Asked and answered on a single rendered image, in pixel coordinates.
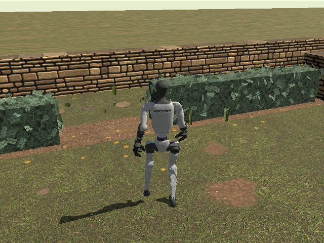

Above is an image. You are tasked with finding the left robot upper arm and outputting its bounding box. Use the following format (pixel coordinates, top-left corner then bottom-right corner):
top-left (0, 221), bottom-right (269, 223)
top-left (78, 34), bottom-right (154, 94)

top-left (140, 102), bottom-right (152, 131)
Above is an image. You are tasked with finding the robot left forearm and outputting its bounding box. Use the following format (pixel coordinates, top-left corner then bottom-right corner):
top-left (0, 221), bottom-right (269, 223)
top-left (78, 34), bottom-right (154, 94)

top-left (134, 124), bottom-right (145, 147)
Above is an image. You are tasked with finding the left robot hand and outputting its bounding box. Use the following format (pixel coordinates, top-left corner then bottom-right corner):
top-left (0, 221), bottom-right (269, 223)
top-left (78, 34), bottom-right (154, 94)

top-left (133, 145), bottom-right (145, 157)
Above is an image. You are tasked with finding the right robot hand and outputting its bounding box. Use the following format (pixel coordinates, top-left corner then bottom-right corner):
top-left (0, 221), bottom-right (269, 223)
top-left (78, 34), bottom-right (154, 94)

top-left (175, 132), bottom-right (187, 142)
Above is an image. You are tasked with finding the right robot shin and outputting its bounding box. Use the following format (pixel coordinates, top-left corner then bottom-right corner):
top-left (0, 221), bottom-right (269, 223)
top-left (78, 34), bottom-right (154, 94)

top-left (169, 165), bottom-right (177, 200)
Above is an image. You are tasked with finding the robot torso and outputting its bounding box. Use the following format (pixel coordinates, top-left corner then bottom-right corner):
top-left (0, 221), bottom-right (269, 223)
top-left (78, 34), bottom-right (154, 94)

top-left (150, 100), bottom-right (174, 152)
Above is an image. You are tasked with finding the robot right forearm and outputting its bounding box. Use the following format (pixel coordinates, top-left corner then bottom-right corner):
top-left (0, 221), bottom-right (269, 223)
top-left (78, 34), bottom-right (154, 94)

top-left (180, 121), bottom-right (187, 135)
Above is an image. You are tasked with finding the right robot upper arm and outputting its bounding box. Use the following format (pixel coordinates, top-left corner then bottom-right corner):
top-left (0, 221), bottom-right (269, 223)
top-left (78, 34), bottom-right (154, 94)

top-left (172, 102), bottom-right (186, 128)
